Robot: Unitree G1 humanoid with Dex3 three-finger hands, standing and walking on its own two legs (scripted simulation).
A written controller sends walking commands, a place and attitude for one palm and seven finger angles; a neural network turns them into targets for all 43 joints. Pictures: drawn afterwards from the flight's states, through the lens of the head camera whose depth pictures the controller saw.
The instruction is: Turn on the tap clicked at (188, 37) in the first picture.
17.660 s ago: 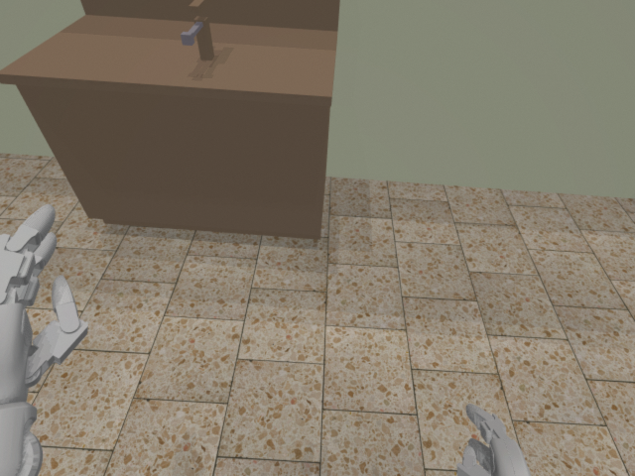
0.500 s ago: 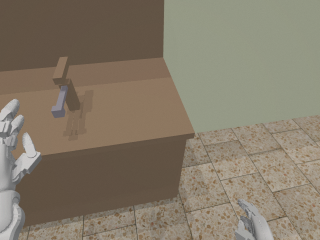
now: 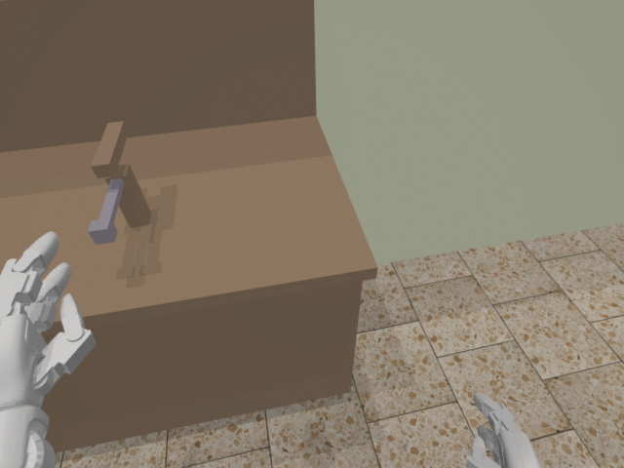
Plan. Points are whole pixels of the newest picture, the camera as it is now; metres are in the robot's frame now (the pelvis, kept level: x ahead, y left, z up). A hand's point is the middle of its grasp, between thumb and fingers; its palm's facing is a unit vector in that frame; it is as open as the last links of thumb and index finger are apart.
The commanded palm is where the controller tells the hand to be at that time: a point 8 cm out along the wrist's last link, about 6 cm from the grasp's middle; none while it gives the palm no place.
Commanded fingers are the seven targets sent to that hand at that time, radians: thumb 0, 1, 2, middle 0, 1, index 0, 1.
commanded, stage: turn the palm inward beside the body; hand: left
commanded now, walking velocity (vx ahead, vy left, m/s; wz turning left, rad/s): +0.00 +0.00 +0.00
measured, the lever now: (103, 231) +0.39 +0.38 +0.08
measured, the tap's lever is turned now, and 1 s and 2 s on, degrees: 0 0 0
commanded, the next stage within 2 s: reach beside the lever's end, fingers flat in 1.24 s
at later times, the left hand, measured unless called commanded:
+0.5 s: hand (80, 371) +0.16 +0.25 +0.14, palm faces +0.47 -0.87 -0.15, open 7.4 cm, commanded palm +0.11 +0.29 +0.15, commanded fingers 0.00 0.90 0.90 -0.20 -0.30 -0.20 -0.30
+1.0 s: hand (86, 374) +0.16 +0.24 +0.13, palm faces +0.48 -0.87 -0.10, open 7.4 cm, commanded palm +0.11 +0.28 +0.15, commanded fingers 0.00 0.90 0.90 -0.20 -0.30 -0.20 -0.30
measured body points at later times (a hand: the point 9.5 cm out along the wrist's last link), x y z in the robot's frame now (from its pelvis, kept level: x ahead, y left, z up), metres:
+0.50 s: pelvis -0.03 +0.01 +0.00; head -0.05 -0.01 +0.45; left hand +0.13 +0.29 +0.15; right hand +0.18 -0.19 -0.07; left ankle +0.01 +0.12 -0.72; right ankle -0.02 -0.06 -0.72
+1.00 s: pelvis -0.02 +0.01 +0.00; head -0.04 -0.01 +0.45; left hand +0.13 +0.29 +0.14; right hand +0.19 -0.19 -0.07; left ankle +0.01 +0.12 -0.72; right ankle -0.02 -0.06 -0.72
